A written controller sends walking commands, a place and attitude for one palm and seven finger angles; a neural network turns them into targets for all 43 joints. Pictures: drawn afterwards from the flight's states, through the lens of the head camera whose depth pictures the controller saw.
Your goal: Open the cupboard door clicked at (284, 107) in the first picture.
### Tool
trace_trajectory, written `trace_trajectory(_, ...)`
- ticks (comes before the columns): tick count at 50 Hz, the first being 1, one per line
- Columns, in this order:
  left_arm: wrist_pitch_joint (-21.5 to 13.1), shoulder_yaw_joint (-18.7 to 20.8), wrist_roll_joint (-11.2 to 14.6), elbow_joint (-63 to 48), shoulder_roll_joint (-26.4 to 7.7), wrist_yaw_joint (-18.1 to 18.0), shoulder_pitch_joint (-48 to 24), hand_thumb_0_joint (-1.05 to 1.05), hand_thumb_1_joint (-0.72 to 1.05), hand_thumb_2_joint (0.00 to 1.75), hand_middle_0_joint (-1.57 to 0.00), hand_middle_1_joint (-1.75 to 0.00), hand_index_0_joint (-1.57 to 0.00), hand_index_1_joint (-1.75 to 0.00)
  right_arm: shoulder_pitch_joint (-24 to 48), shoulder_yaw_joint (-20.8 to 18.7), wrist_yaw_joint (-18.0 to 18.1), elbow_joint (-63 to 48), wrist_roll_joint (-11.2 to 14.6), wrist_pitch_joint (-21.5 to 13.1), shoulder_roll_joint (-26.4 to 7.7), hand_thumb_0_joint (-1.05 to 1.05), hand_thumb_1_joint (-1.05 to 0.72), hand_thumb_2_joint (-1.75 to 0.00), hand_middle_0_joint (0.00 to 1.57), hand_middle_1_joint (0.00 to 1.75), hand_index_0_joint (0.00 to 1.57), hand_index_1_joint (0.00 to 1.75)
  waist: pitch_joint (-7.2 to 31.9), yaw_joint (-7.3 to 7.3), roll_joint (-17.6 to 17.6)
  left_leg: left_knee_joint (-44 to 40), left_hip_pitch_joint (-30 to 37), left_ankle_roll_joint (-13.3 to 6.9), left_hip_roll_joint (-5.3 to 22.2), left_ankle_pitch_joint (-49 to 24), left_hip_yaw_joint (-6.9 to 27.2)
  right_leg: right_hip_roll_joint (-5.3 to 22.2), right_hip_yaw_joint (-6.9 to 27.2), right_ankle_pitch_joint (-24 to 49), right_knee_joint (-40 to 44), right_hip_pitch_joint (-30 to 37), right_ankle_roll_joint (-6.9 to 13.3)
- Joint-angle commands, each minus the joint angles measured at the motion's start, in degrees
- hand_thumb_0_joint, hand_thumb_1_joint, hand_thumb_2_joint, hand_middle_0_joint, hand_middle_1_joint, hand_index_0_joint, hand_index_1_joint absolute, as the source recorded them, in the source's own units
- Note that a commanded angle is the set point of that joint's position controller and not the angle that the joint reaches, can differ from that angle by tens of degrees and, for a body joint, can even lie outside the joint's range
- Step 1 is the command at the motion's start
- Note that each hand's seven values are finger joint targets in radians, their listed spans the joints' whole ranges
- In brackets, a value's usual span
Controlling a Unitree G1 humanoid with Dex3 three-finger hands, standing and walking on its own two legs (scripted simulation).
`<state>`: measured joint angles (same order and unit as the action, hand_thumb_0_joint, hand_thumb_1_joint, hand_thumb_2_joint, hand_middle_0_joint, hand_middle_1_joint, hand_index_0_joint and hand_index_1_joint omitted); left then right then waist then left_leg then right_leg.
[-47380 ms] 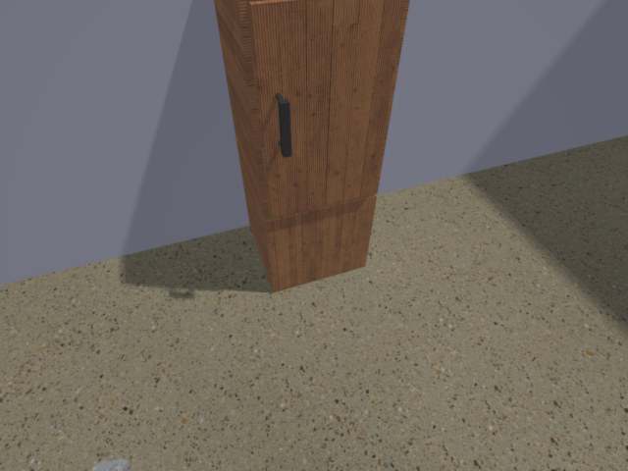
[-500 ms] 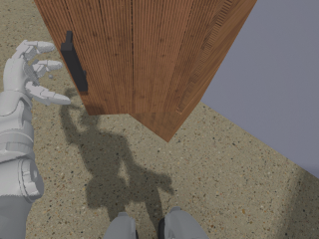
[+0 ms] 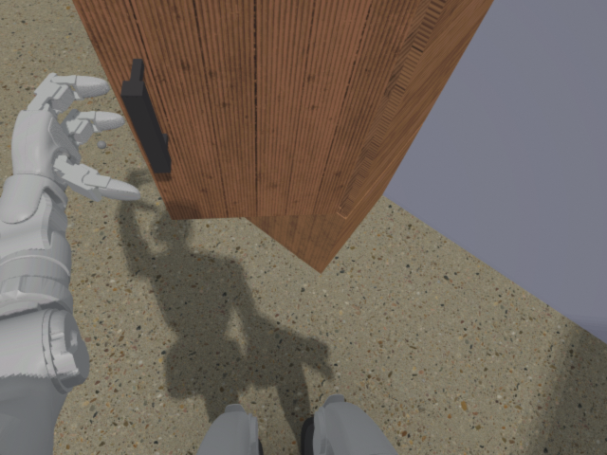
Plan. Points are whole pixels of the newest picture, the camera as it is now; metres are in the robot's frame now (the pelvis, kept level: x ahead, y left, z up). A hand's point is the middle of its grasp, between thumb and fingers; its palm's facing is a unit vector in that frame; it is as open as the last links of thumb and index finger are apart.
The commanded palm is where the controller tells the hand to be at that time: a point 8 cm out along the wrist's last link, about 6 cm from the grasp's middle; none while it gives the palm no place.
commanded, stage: slide the fingers in behind the handle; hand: left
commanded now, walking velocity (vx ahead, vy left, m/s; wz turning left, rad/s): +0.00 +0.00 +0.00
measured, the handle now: (151, 120) +0.53 +0.18 +0.06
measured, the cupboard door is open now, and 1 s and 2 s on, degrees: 43 42 41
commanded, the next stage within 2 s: close the thumb around the handle in 1.46 s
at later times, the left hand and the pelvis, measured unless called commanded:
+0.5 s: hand (116, 150) +0.48 +0.22 +0.06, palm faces +0.05 -1.00 +0.01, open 14.2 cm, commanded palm +0.46 +0.24 +0.06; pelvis +0.00 +0.00 +0.00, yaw +1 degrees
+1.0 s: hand (155, 146) +0.49 +0.17 +0.06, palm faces +0.05 -1.00 +0.02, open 13.8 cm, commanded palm +0.47 +0.21 +0.06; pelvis +0.00 +0.00 +0.00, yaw +1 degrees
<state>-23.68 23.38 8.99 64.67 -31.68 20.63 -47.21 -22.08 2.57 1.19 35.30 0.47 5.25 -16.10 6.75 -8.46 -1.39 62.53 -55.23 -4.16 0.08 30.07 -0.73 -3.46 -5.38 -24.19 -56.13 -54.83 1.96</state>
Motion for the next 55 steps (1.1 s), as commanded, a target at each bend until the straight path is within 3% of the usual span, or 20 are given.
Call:
trace_trajectory(1, -2.43, 0.89, 0.27, -11.24, -12.40, -1.39, -21.10, 0.00, -0.50, 0.30, -0.30, -1.20, -0.30, -1.20, -9.40, -3.75, 0.29, -3.19, -0.21, -0.52, -10.35, 0.00, -0.90, -0.90, 0.20, 0.30, 0.20, 0.30, 25.57, -0.29, -8.76, -7.63, 22.79, 4.28, 1.88, -33.00, 6.58, -0.18, 2.89, 16.71, 4.11, 8.74, -0.01)
trace_trajectory(4, -3.18, 2.33, -0.42, -11.97, -14.17, -3.44, -22.16, 0.00, -0.50, 0.30, -0.30, -1.20, -0.30, -1.20, -8.92, -3.69, 0.24, -3.60, -0.30, -0.55, -10.19, 0.00, -0.90, -0.90, 0.20, 0.30, 0.20, 0.30, 24.98, -0.04, -6.49, -7.86, 20.01, 3.96, 1.64, -29.19, 6.11, 0.00, 3.33, 16.33, 4.09, 10.61, -0.22)
trace_trajectory(7, -4.25, -0.57, -1.40, -11.21, -10.99, -4.25, -23.83, 0.00, -0.50, 0.30, -0.30, -1.20, -0.30, -1.20, -8.60, -3.58, -0.05, -3.36, -0.45, -0.91, -9.88, 0.00, -0.90, -0.90, 0.20, 0.30, 0.20, 0.30, 23.75, -1.17, -7.13, -7.76, 19.62, 3.76, 1.60, -26.49, 6.13, -0.02, 3.51, 14.69, 4.01, 8.93, -0.21)
trace_trajectory(10, -4.43, -0.35, -1.84, -9.90, -11.78, -4.42, -25.14, 0.00, -0.50, 0.30, -0.30, -1.20, -0.30, -1.20, -8.69, -3.47, 0.04, -3.21, -0.45, -1.10, -10.17, 0.00, -0.90, -0.90, 0.20, 0.30, 0.20, 0.30, 23.86, -1.65, -6.29, -7.66, 17.84, 3.29, 1.39, -23.31, 6.09, 0.15, 3.84, 13.33, 3.97, 9.30, -0.17)
trace_trajectory(17, -5.03, -2.30, -0.88, -12.37, -8.71, -3.71, -26.90, 0.00, -0.50, 0.30, -0.30, -1.20, -0.30, -1.20, -9.19, -3.89, -0.14, -2.27, -0.74, -1.61, -10.17, 0.00, -0.90, -0.90, 0.20, 0.30, 0.20, 0.30, 29.09, -1.54, -9.75, -6.78, 24.74, 4.75, 1.98, -30.86, 7.53, -0.03, 3.10, 15.21, 3.25, 6.68, 0.01)
trace_trajectory(21, -4.92, -3.36, -0.10, -13.40, -6.78, -3.99, -26.08, 0.00, -0.50, 0.30, -0.30, -1.20, -0.30, -1.20, -9.17, -3.90, -0.36, -2.31, -0.66, -1.60, -9.82, 0.00, -0.90, -0.90, 0.20, 0.30, 0.20, 0.30, 28.29, -1.64, -8.15, -6.82, 23.90, 4.26, 1.72, -31.46, 6.94, -0.16, 3.17, 16.89, 3.66, 8.73, 0.01)
trace_trajectory(25, -4.70, -4.73, -0.65, -11.63, -5.13, -4.93, -26.20, 0.00, -0.50, 0.30, -0.30, -1.20, -0.30, -1.20, -8.63, -4.01, -0.46, -1.67, -0.51, -1.55, -9.79, 0.00, -0.90, -0.90, 0.20, 0.30, 0.20, 0.30, 24.20, -2.27, -6.59, -7.58, 21.65, 4.06, 1.71, -26.71, 7.03, -0.04, 3.08, 14.33, 4.29, 7.34, -0.04)
trace_trajectory(26, -5.28, -5.77, -0.58, -13.24, -3.91, -5.21, -27.89, 0.00, -0.50, 0.30, -0.30, -1.20, -0.30, -1.20, -8.63, -3.90, -0.46, -1.84, -0.64, -1.79, -9.59, 0.00, -0.90, -0.90, 0.20, 0.30, 0.20, 0.30, 24.65, -2.36, -8.72, -7.57, 22.98, 4.24, 1.59, -28.02, 7.34, -0.08, 2.90, 14.28, 3.93, 6.45, 0.15)
trace_trajectory(27, -5.55, -4.71, -1.04, -13.41, -5.13, -5.73, -27.35, 0.00, -0.50, 0.30, -0.30, -1.20, -0.30, -1.20, -8.81, -4.20, -0.48, -1.50, -0.74, -1.72, -9.78, 0.00, -0.90, -0.90, 0.20, 0.30, 0.20, 0.30, 25.99, -1.82, -8.99, -7.64, 24.61, 4.75, 1.85, -29.40, 7.72, -0.03, 2.81, 14.33, 3.91, 6.13, 0.13)
trace_trajectory(30, -5.65, -7.08, -1.32, -13.05, -1.92, -6.54, -27.78, 0.00, -0.50, 0.30, -0.30, -1.20, -0.30, -1.20, -8.52, -4.14, -0.79, -1.49, -0.82, -1.87, -9.37, 0.00, -0.90, -0.90, 0.20, 0.30, 0.20, 0.30, 25.87, -2.18, -9.95, -7.42, 24.87, 4.87, 1.68, -29.15, 7.66, 0.05, 2.72, 13.88, 3.80, 5.20, 0.14)
trace_trajectory(34, -5.27, -1.75, -0.98, -9.74, -6.30, -8.71, -25.67, 0.00, -0.50, 0.30, -0.30, -1.20, -0.30, -1.20, -8.62, -3.94, -0.75, -1.92, -0.91, -1.72, -9.59, 0.00, -0.90, -0.90, 0.20, 0.30, 0.20, 0.30, 25.70, -1.32, -4.94, -7.20, 19.58, 3.94, 1.10, -26.93, 6.69, 0.12, 3.14, 15.21, 3.41, 9.23, -0.08)
trace_trajectory(35, -5.42, -1.45, -1.70, -10.20, -7.19, -9.28, -26.28, 0.00, -0.50, 0.30, -0.30, -1.20, -0.30, -1.20, -8.56, -3.81, -0.76, -2.16, -0.98, -1.75, -9.41, 0.00, -0.90, -0.90, 0.20, 0.30, 0.20, 0.30, 25.49, -1.09, -5.66, -7.39, 18.51, 3.81, 0.91, -26.30, 6.30, 0.29, 3.37, 15.61, 3.20, 10.19, -0.07)
trace_trajectory(37, -6.19, -2.57, -3.01, -11.20, -6.38, -9.97, -26.27, 0.00, -0.50, 0.30, -0.30, -1.20, -0.30, -1.20, -8.40, -3.75, -1.02, -2.61, -1.04, -1.88, -8.98, 0.00, -0.90, -0.90, 0.20, 0.30, 0.20, 0.30, 26.51, -0.70, -8.43, -7.10, 19.91, 4.10, 0.86, -28.03, 6.19, 0.37, 3.50, 16.28, 2.73, 9.41, 0.00)
trace_trajectory(41, -6.92, -7.25, -3.21, -12.76, -0.68, -10.03, -28.18, 0.00, -0.50, 0.30, -0.30, -1.20, -0.30, -1.20, -8.76, -4.17, -1.49, -2.38, -1.25, -1.79, -8.84, 0.00, -0.90, -0.90, 0.20, 0.30, 0.20, 0.30, 27.03, -2.43, -8.62, -6.87, 24.16, 4.73, 1.46, -30.91, 7.41, 0.04, 2.86, 15.73, 2.88, 6.39, 0.04)
trace_trajectory(42, -6.87, -5.31, -2.77, -12.41, -2.17, -10.14, -26.91, 0.00, -0.50, 0.30, -0.30, -1.20, -0.30, -1.20, -8.79, -4.49, -1.41, -2.07, -1.22, -1.67, -9.28, 0.00, -0.90, -0.90, 0.20, 0.30, 0.20, 0.30, 28.29, -1.70, -7.68, -6.63, 24.22, 4.82, 1.67, -30.74, 7.37, 0.08, 2.96, 15.79, 2.87, 6.66, -0.05)
trace_trajectory(45, -5.37, -6.75, -1.52, -9.23, 0.60, -10.22, -28.45, 0.00, -0.50, 0.30, -0.30, -1.20, -0.30, -1.20, -8.55, -4.18, -1.31, -1.86, -0.94, -1.85, -9.08, 0.00, -0.90, -0.90, 0.20, 0.30, 0.20, 0.30, 24.81, -3.17, -4.61, -7.12, 19.77, 3.80, 1.14, -25.00, 6.62, 0.10, 3.22, 14.62, 3.58, 7.59, -0.35)
trace_trajectory(49, -6.34, -4.15, -3.24, -11.23, -3.17, -12.03, -29.00, 0.00, -0.50, 0.30, -0.30, -1.20, -0.30, -1.20, -9.02, -4.11, -1.40, -2.11, -1.35, -2.20, -8.98, 0.00, -0.90, -0.90, 0.20, 0.30, 0.20, 0.30, 28.18, -1.55, -6.57, -6.83, 19.39, 3.70, 0.66, -25.58, 6.17, 0.44, 3.73, 15.70, 2.73, 9.50, -0.15)
trace_trajectory(50, -6.75, -6.16, -3.63, -12.06, -1.03, -12.07, -29.58, 0.00, -0.50, 0.30, -0.30, -1.20, -0.30, -1.20, -8.88, -4.16, -1.62, -2.05, -1.44, -2.29, -8.63, 0.00, -0.90, -0.90, 0.20, 0.30, 0.20, 0.30, 28.51, -2.24, -6.66, -6.66, 20.21, 3.67, 0.69, -25.93, 6.12, 0.38, 3.70, 16.01, 2.86, 9.21, -0.20)
trace_trajectory(54, -6.95, -7.12, -3.74, -10.71, 0.35, -12.13, -28.08, 0.00, -0.50, 0.30, -0.30, -1.20, -0.30, -1.20, -8.95, -4.24, -1.81, -1.69, -1.37, -2.09, -8.63, 0.00, -0.90, -0.90, 0.20, 0.30, 0.20, 0.30, 26.63, -2.48, -6.01, -6.75, 19.90, 3.63, 0.82, -25.61, 6.07, 0.28, 3.69, 15.95, 3.23, 8.74, -0.16)
trace_trajectory(55, -6.54, -5.21, -3.19, -9.71, -1.42, -12.21, -27.60, 0.00, -0.50, 0.30, -0.30, -1.20, -0.30, -1.20, -8.92, -4.24, -1.67, -1.72, -1.30, -2.08, -8.92, 0.00, -0.90, -0.90, 0.20, 0.30, 0.20, 0.30, 25.70, -2.30, -4.37, -6.75, 17.65, 3.16, 0.62, -23.71, 5.53, 0.28, 4.09, 15.74, 3.63, 10.12, -0.24)
